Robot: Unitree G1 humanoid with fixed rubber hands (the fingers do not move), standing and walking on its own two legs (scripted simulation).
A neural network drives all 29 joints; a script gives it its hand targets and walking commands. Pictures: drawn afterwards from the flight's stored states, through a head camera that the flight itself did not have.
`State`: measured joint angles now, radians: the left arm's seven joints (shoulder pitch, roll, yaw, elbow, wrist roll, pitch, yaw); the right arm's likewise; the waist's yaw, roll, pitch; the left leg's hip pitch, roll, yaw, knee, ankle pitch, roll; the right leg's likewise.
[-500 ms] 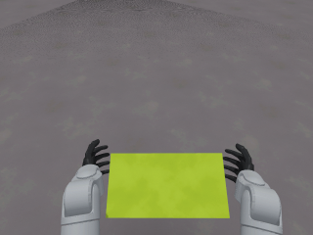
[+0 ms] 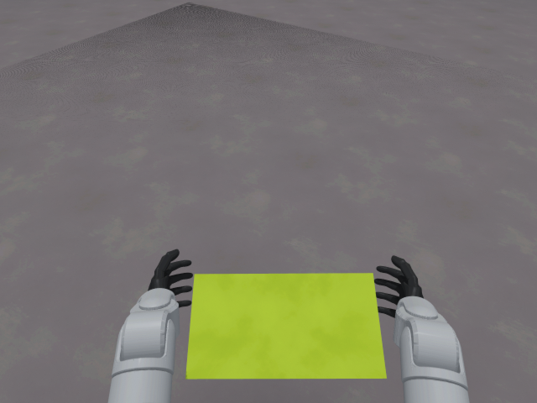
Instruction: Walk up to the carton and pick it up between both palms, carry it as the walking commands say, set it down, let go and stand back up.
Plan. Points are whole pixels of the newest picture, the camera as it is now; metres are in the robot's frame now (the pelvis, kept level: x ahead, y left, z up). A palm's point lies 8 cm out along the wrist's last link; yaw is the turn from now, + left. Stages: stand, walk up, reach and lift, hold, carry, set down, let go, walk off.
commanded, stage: carry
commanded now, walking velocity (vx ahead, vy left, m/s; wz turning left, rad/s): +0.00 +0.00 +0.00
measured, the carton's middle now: (283, 325) +0.28 -0.01 -0.08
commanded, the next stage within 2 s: hold in 1.28 s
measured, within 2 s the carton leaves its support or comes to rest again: neither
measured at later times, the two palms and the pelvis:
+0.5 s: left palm (159, 299) +0.28 +0.19 +0.01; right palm (397, 308) +0.28 -0.18 +0.01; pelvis +0.00 +0.01 +0.00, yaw +0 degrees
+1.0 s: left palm (156, 293) +0.29 +0.20 +0.01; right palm (391, 305) +0.28 -0.17 +0.01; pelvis +0.01 +0.02 +0.00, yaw +0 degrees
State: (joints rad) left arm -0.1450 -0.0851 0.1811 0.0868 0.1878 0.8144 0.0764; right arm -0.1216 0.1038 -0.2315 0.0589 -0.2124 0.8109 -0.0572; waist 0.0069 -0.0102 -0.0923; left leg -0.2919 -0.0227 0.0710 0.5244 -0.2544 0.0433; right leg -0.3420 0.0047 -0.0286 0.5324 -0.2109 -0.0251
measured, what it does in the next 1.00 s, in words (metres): stands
